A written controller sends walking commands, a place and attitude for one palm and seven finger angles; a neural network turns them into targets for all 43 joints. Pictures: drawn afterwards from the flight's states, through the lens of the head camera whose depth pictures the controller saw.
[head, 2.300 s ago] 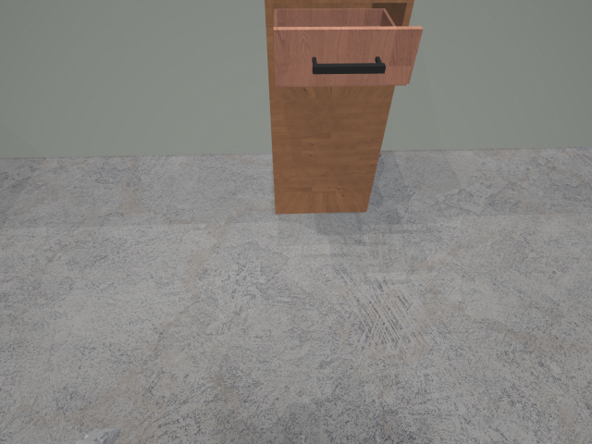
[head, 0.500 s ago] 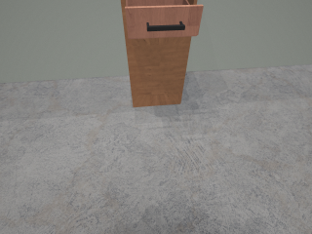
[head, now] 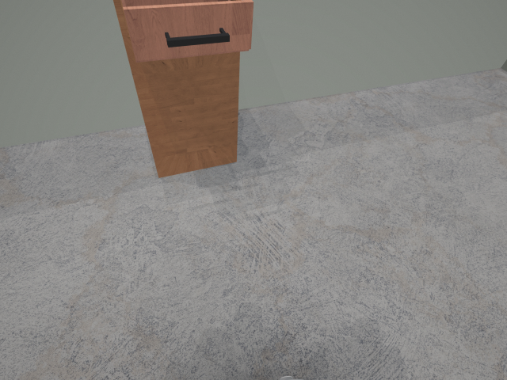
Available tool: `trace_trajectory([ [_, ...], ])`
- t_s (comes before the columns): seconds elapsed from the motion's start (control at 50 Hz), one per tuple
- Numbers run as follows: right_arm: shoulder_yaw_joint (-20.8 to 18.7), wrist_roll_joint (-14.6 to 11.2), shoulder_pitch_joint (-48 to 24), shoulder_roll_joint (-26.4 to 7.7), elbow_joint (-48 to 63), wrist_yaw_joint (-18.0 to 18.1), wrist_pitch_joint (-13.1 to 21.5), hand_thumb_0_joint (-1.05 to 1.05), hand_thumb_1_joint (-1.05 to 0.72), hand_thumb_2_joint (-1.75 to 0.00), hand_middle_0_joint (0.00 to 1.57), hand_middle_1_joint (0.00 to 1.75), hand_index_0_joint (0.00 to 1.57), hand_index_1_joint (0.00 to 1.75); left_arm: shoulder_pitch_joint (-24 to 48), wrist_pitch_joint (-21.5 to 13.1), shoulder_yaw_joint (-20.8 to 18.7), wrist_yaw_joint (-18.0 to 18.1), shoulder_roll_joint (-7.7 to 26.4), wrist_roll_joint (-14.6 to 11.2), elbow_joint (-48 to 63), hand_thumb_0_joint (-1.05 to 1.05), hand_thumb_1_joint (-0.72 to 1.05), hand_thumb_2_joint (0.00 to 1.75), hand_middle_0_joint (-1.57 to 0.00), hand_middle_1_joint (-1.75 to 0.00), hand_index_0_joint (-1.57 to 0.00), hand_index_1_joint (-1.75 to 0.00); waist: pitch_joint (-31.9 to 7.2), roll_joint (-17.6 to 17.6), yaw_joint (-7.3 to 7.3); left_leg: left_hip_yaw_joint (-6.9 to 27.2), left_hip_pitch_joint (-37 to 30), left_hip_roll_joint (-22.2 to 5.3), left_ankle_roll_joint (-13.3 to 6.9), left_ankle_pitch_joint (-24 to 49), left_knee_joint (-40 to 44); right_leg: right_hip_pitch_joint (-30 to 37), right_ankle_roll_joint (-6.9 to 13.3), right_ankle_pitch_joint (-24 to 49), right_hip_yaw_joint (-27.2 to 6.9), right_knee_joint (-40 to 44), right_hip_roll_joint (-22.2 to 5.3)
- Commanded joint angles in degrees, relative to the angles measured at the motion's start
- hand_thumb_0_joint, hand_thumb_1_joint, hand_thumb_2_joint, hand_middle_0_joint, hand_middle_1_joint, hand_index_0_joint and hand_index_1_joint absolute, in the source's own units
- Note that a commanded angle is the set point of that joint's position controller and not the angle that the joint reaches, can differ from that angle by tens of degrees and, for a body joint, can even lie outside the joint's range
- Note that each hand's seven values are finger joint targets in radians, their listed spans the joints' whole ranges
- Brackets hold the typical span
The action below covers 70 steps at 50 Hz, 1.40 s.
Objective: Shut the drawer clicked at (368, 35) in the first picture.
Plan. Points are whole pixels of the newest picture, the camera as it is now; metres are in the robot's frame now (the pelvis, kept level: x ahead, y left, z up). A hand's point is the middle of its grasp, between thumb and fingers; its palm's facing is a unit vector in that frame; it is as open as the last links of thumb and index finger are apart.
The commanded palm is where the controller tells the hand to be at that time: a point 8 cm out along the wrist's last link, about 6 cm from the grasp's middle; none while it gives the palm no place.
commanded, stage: walk to a spot facing it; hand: left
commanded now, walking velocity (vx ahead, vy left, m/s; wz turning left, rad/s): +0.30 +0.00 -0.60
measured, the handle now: (197, 36) +1.02 +0.26 +0.05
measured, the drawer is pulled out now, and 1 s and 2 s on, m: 0.19 0.19 0.19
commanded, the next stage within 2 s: turn to face it in 1.16 s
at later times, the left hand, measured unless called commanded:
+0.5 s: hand (246, 291) +0.33 +0.03 -0.17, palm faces -0.40 -0.90 -0.18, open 7.4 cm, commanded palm none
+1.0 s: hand (238, 265) +0.39 +0.06 -0.18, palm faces -0.39 -0.91 -0.14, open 7.4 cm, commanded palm none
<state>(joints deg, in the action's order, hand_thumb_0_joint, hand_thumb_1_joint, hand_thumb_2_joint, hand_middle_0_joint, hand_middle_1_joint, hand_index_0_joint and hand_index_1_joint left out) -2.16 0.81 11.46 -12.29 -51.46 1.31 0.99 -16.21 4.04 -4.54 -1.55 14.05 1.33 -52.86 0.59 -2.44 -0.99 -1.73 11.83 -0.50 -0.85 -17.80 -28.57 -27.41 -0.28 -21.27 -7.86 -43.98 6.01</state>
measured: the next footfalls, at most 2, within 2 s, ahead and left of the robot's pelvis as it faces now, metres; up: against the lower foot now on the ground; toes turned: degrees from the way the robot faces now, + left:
right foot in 0.40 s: +0.20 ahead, -0.21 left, +0.00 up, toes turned -25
left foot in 0.82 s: +0.39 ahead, -0.05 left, +0.00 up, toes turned -14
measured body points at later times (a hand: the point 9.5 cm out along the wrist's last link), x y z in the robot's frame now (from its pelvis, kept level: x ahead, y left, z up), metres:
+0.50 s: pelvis +0.12 -0.09 -0.02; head +0.17 -0.10 +0.42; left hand +0.35 +0.08 -0.16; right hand -0.06 -0.27 -0.16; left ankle +0.04 +0.09 -0.65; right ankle +0.16 -0.19 -0.74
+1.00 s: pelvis +0.31 -0.11 +0.01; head +0.33 -0.08 +0.45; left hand +0.41 +0.10 -0.17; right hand +0.24 -0.34 -0.13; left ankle +0.35 -0.04 -0.74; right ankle +0.22 -0.22 -0.64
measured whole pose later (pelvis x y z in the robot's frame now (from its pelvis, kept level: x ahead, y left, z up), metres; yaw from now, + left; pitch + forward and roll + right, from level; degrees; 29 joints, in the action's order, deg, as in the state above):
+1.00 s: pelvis +0.31 -0.11 +0.01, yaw -28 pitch -1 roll -1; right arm -2.2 1.3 16.5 -7.8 -57.6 1.2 4.9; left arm -19.2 0.2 -4.3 -1.4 11.8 1.8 -61.7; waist 0.1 -3.5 -0.7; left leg -13.0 10.9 -3.3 -2.5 -14.8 -26.4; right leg -27.6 1.2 -15.2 1.3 -66.6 -2.4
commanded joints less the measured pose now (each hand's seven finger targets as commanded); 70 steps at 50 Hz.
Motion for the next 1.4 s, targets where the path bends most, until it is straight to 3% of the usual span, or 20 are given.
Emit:
trace_trajectory([
  [0.0,-2.3,0.5,1.0,-9.7,3.2,0.6,2.1,0.00,-0.90,-0.90,0.20,0.30,0.20,0.30,5.0,-2.6,-2.4,-1.9,5.7,0.8,6.8,0.00,0.90,0.90,-0.20,-0.30,-0.20,-0.30,5.5,9.2,-0.05,14.1,-0.6,-19.6,-6.3,-16.4,21.3,-15.6,-1.8,4.2,4.7,-22.6,-7.5],
  [0.24,-1.5,1.1,17.6,-8.5,-4.6,0.4,3.6,0.00,-0.90,-0.90,0.20,0.30,0.20,0.30,19.2,-3.2,0.9,-3.0,0.5,0.4,8.5,0.00,0.90,0.90,-0.20,-0.30,-0.20,-0.30,8.1,11.6,5.49,-6.2,-13.4,-18.9,-5.6,20.2,14.7,-13.3,-0.7,7.8,13.9,-1.6,-10.8],
  [0.28,-1.7,1.3,18.1,-8.7,-5.4,0.1,3.4,0.00,-0.90,-0.90,0.20,0.30,0.20,0.30,19.4,-3.5,1.1,-2.8,0.8,0.4,8.0,0.00,0.90,0.90,-0.20,-0.30,-0.20,-0.30,7.6,12.7,5.20,-8.2,-12.9,-19.0,-4.9,27.3,12.4,-7.8,0.9,6.6,16.0,2.1,-8.7],
  [0.34,-2.1,0.8,15.2,-10.7,-5.5,0.1,3.1,0.00,-0.90,-0.90,0.20,0.30,0.20,0.30,6.7,-4.8,0.0,-2.1,3.3,0.4,3.8,0.00,0.90,0.90,-0.20,-0.30,-0.20,-0.30,-0.3,10.4,-1.69,-13.4,-10.5,-17.8,-2.3,46.6,-6.1,12.7,4.2,5.9,18.8,10.1,-4.4],
  [0.36,-1.8,0.1,14.6,-10.1,-4.9,-0.5,3.0,0.00,-0.90,-0.90,0.20,0.30,0.20,0.30,-3.7,-5.7,-1.3,-1.6,7.4,0.6,0.5,0.00,0.90,0.90,-0.20,-0.30,-0.20,-0.30,-7.0,6.3,-6.39,-14.4,-0.2,-16.2,0.4,38.7,-20.1,31.3,5.7,9.9,15.9,12.7,-5.9],
  [0.38,-0.7,-0.8,16.7,-5.0,-3.3,-1.1,3.0,0.00,-0.90,-0.90,0.20,0.30,0.20,0.30,-10.4,-6.3,-2.8,-0.3,14.7,0.4,-1.2,0.00,0.90,0.90,-0.20,-0.30,-0.20,-0.30,-15.4,-7.5,-7.91,-13.7,19.2,-8.8,3.1,-6.1,-38.8,48.1,11.2,8.5,-8.6,16.7,-24.2],
  [0.4,-0.7,-0.9,10.3,-3.9,-0.4,-0.4,3.1,0.00,-0.90,-0.90,0.20,0.30,0.20,0.30,-13.0,-5.7,-3.4,0.3,18.1,-1.2,-2.0,0.00,0.90,0.90,-0.20,-0.30,-0.20,-0.30,-16.1,-9.3,-8.58,-5.3,27.6,-5.8,2.7,-17.9,-51.3,46.8,15.1,15.4,-24.5,23.6,-32.1],
  [0.52,-1.3,1.1,13.8,-2.2,-5.3,-1.0,0.4,0.00,-0.90,-0.90,0.20,0.30,0.20,0.30,5.9,-6.8,-0.3,1.7,6.7,0.0,1.2,0.00,0.90,0.90,-0.20,-0.30,-0.20,-0.30,-1.1,-1.9,3.54,-1.3,17.1,-10.8,3.4,-0.5,-39.3,9.6,10.6,5.4,-1.6,31.1,-20.3],
  [0.7,-1.7,0.7,3.7,-0.5,-1.5,-2.5,1.8,0.00,-0.90,-0.90,0.20,0.30,0.20,0.30,0.4,-7.5,-0.4,1.5,6.1,0.1,-2.3,0.00,0.90,0.90,-0.20,-0.30,-0.20,-0.30,2.8,-3.2,0.70,-3.2,12.4,-7.2,2.8,2.7,-12.9,11.5,11.2,-0.9,-3.3,32.3,-19.4],
  [0.78,-2.3,0.6,9.2,-2.9,-3.7,-1.9,2.8,0.00,-0.90,-0.90,0.20,0.30,0.20,0.30,-0.1,-6.9,-0.3,1.3,4.7,-0.2,-2.6,0.00,0.90,0.90,-0.20,-0.30,-0.20,-0.30,3.1,3.5,4.01,-4.0,-6.1,-5.0,2.0,2.0,-0.4,3.6,8.0,-2.6,-0.1,22.0,-14.1],
  [0.82,-4.2,1.9,21.6,-12.1,-6.3,-1.0,3.1,0.00,-0.90,-0.90,0.20,0.30,0.20,0.30,0.5,-7.2,0.7,0.6,-0.7,-0.7,-0.3,0.00,0.90,0.90,-0.20,-0.30,-0.20,-0.30,-0.5,22.7,8.01,25.7,-18.1,-26.6,-7.1,-14.3,16.9,-11.5,2.7,-9.5,13.0,-11.2,-3.4],
  [0.84,-3.4,1.5,20.9,-9.8,-7.0,-0.5,2.8,0.00,-0.90,-0.90,0.20,0.30,0.20,0.30,3.0,-7.0,0.2,1.0,2.0,0.2,-0.2,0.00,0.90,0.90,-0.20,-0.30,-0.20,-0.30,0.8,18.6,8.05,29.6,-13.9,-27.5,-7.3,-19.2,20.5,-13.3,3.0,-7.9,7.3,-21.5,-6.1],
  [0.88,-1.9,0.8,13.4,-4.9,-5.2,-0.3,3.5,0.00,-0.90,-0.90,0.20,0.30,0.20,0.30,3.1,-7.0,-0.3,0.1,1.9,0.4,-1.9,0.00,0.90,0.90,-0.20,-0.30,-0.20,-0.30,4.8,7.3,4.26,19.2,-7.0,-24.2,-6.2,-13.3,20.7,-14.4,2.6,2.1,6.1,-26.7,-10.9],
  [0.98,-1.2,0.3,12.2,-1.6,-7.0,0.4,5.0,0.00,-0.90,-0.90,0.20,0.30,0.20,0.30,-2.0,-4.9,-0.2,0.0,-1.8,0.6,-4.9,0.00,0.90,0.90,-0.20,-0.30,-0.20,-0.30,3.0,7.5,0.81,-1.1,-7.0,-18.0,-3.6,12.6,18.7,-10.9,0.2,10.4,7.6,-23.3,-12.3],
  [1.2,-1.7,0.9,18.9,-2.4,-11.5,0.5,3.6,0.00,-0.90,-0.90,0.20,0.30,0.20,0.30,12.2,-4.6,0.5,-0.9,-3.9,0.4,-1.0,0.00,0.90,0.90,-0.20,-0.30,-0.20,-0.30,7.9,11.1,4.41,-12.1,-13.4,-19.0,-4.9,27.4,14.4,-9.5,1.1,11.4,15.9,2.4,-10.9],
  [1.28,-1.6,0.4,17.5,-3.5,-12.3,0.4,3.0,0.00,-0.90,-0.90,0.20,0.30,0.20,0.30,-0.3,-6.4,0.4,0.2,-1.9,0.7,-5.1,0.00,0.90,0.90,-0.20,-0.30,-0.20,-0.30,-0.3,8.7,-1.62,-13.8,-10.5,-16.9,-2.7,47.4,-4.4,13.6,3.8,14.1,19.8,12.6,-5.2],
  [1.3,-1.3,-0.3,16.5,-2.5,-12.5,0.0,3.2,0.00,-0.90,-0.90,0.20,0.30,0.20,0.30,-8.5,-7.2,-0.4,0.9,1.6,0.8,-7.9,0.00,0.90,0.90,-0.20,-0.30,-0.20,-0.30,-6.0,5.3,-5.57,-13.6,-1.9,-14.9,-0.7,38.1,-15.0,28.8,4.4,22.3,15.6,13.9,-9.4],
  [1.32,-0.8,-1.2,19.3,1.9,-11.6,-0.2,3.3,0.00,-0.90,-0.90,0.20,0.30,0.20,0.30,-14.3,-8.0,-1.8,1.9,7.9,0.7,-9.5,0.00,0.90,0.90,-0.20,-0.30,-0.20,-0.30,-14.8,-8.5,-6.36,-13.2,13.2,-7.2,1.7,0.1,-32.5,44.7,9.8,42.0,-3.7,13.5,-27.1],
  [1.34,-0.8,-1.4,18.6,1.6,-10.6,0.3,2.7,0.00,-0.90,-0.90,0.20,0.30,0.20,0.30,-15.7,-8.0,-1.7,1.9,10.8,-0.6,-9.7,0.00,0.90,0.90,-0.20,-0.30,-0.20,-0.30,-16.7,-7.1,-5.27,-5.3,15.6,-3.6,1.7,-19.4,-45.1,42.2,14.2,57.3,-8.6,17.4,-34.3],
  [1.38,-1.3,-1.0,15.8,2.0,-10.3,0.5,1.1,0.00,-0.90,-0.90,0.20,0.30,0.20,0.30,-5.0,-7.4,-0.8,2.6,7.4,-0.7,-6.9,0.00,0.90,0.90,-0.20,-0.30,-0.20,-0.30,-9.9,-7.0,-2.29,1.2,16.0,-6.7,1.6,-13.1,-48.4,27.3,12.0,42.2,-4.9,23.6,-33.0],
])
